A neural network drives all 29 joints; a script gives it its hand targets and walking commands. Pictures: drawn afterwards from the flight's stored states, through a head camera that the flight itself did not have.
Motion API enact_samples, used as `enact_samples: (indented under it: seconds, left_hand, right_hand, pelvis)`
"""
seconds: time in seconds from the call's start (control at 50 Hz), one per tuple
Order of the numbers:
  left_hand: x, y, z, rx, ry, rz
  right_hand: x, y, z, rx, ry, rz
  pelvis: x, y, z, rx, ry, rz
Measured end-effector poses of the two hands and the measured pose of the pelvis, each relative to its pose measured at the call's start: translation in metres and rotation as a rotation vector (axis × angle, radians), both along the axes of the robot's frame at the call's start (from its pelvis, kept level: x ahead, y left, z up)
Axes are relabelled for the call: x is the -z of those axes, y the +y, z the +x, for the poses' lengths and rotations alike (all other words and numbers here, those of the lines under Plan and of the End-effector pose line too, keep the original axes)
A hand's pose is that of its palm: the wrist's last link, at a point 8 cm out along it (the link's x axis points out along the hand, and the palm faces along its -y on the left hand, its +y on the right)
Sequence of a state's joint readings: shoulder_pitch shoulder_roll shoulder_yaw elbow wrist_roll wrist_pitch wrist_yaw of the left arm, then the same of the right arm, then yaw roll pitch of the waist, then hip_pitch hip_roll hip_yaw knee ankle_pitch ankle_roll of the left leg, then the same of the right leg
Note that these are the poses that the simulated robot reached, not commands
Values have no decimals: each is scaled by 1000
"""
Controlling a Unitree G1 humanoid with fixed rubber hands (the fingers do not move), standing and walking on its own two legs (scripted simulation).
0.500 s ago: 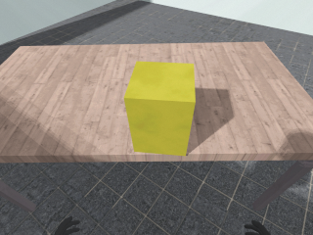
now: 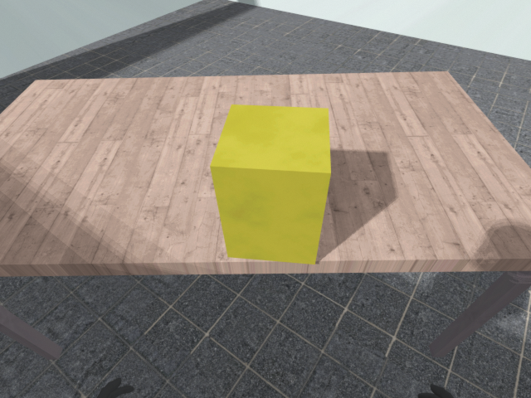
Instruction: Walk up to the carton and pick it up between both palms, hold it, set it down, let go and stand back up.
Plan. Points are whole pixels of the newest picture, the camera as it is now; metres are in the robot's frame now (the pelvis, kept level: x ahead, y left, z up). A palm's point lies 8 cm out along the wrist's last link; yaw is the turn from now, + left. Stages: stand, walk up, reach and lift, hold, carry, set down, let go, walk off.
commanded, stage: stand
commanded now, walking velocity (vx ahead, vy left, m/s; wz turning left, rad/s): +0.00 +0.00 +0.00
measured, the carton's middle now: (274, 187) +0.46 -0.03 +0.05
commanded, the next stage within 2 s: none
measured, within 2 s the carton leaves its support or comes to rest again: neither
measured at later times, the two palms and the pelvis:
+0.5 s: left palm out of the picture +0.10 +0.27 -0.09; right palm out of the picture +0.05 -0.28 -0.11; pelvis -0.02 +0.00 +0.00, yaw +0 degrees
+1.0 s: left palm out of the picture +0.08 +0.27 -0.10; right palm out of the picture +0.04 -0.28 -0.11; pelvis -0.03 +0.00 +0.00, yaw +0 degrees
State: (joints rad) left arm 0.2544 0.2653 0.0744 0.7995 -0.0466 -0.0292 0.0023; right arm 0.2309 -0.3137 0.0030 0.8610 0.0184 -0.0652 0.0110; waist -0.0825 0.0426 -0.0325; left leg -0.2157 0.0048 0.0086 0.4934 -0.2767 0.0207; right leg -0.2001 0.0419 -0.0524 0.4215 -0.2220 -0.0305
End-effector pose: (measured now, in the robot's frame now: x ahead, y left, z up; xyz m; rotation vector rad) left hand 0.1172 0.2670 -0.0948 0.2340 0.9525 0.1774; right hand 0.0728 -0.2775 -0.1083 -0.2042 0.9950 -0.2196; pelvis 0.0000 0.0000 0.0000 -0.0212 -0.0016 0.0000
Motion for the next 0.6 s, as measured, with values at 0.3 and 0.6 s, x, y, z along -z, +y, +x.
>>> enact_samples:
  seconds: [0.3, 0.6]
  left_hand:
    - [0, 1, -12, -6, 3, 1]
    - [0, 1, -24, -10, -1, 4]
  right_hand:
    - [0, 0, -9, 3, -7, 2]
    - [3, -2, -25, 14, 3, 0]
  pelvis:
    - [0, 0, -9, 0, -15, 1]
    - [0, -1, -20, 0, -31, 1]
